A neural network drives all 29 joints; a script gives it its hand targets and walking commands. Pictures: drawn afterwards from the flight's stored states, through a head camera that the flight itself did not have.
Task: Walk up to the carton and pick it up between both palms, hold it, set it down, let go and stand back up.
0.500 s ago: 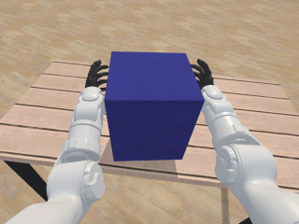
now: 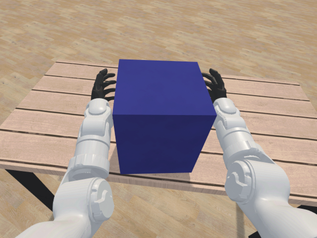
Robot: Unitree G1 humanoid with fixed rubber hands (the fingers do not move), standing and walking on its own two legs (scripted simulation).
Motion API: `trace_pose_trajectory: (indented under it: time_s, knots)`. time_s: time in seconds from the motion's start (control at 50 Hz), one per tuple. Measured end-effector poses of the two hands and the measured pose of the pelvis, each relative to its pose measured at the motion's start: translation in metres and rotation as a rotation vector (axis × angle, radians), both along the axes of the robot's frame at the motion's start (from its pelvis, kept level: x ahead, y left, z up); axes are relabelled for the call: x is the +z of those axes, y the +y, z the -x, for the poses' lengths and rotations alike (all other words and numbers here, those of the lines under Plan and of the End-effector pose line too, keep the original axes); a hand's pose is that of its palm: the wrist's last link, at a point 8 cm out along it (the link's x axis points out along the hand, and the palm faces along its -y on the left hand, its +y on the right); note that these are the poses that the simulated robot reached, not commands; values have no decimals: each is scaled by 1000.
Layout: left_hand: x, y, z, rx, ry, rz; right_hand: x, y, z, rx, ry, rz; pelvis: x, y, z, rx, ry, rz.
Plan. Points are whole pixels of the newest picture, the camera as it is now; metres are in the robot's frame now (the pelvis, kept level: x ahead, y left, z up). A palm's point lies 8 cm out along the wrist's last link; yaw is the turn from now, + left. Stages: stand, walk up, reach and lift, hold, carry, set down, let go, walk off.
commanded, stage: set down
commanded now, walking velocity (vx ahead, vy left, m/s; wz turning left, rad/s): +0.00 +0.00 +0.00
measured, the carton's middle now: (157, 119) +0.41 +0.02 +0.08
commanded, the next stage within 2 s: none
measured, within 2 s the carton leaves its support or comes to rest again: rests again in 0.24 s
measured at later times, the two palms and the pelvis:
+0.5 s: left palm (100, 108) +0.39 +0.17 +0.12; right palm (217, 104) +0.42 -0.13 +0.13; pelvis -0.01 +0.00 +0.00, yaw -1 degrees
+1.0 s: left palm (100, 108) +0.39 +0.17 +0.12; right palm (217, 104) +0.42 -0.13 +0.14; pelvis +0.00 +0.01 +0.00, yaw -1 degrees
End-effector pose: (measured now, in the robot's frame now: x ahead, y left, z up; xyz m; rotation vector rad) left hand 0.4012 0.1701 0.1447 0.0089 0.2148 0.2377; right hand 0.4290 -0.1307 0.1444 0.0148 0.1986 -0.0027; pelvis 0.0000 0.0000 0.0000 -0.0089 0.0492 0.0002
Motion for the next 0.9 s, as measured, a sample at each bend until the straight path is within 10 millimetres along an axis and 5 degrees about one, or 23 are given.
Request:
trace_pose_trajectory:
  time_s: [0.24, 0.9]
  knots:
    - [-7, -10, 5, -13, 26, 12, -9, -11, 9, -9, 17, 14, 0, -1, 5, -13, -18, -8]
    - [-21, 1, 9, -3, 8, 24, -10, -1, 9, 15, -33, 45, 1, 5, 0, -16, -24, -9]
